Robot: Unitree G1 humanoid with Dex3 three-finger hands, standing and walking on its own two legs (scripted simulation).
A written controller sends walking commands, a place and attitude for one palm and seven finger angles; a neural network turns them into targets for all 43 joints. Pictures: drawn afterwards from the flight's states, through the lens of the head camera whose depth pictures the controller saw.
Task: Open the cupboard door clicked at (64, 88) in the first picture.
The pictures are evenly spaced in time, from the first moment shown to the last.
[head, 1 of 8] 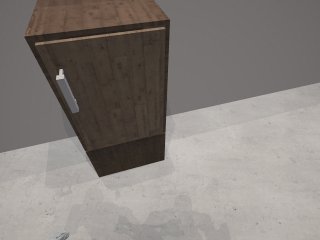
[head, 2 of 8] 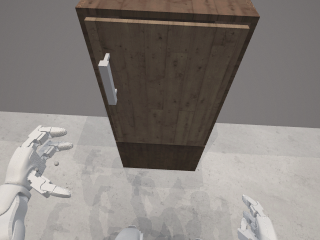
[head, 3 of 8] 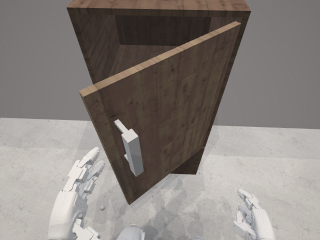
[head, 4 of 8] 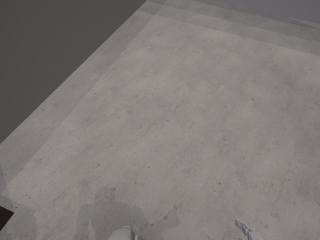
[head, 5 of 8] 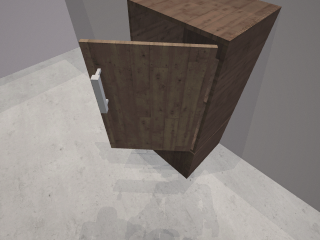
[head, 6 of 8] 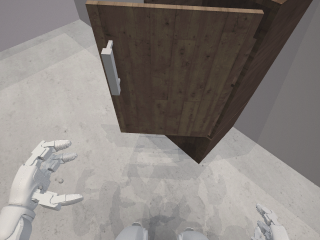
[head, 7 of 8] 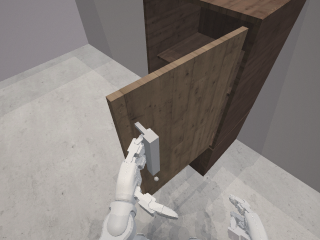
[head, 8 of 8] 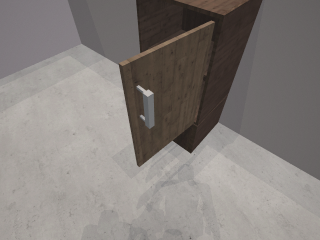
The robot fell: no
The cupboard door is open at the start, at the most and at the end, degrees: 0 85 84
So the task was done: yes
